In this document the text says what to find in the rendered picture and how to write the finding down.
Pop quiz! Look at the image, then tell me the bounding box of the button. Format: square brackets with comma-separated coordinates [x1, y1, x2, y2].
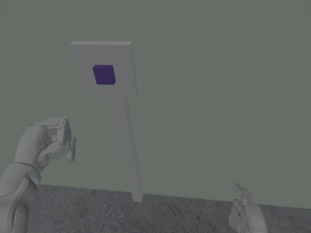
[92, 64, 116, 85]

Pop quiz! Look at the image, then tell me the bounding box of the panel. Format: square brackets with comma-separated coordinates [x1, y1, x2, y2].
[70, 41, 144, 203]

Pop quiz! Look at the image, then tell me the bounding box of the robot left forearm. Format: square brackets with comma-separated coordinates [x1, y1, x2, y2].
[0, 162, 42, 233]

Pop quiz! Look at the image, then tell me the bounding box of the right robot hand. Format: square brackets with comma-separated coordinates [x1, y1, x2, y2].
[228, 183, 268, 233]

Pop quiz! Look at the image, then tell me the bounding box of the left robot hand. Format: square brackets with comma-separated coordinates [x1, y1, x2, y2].
[14, 116, 77, 174]

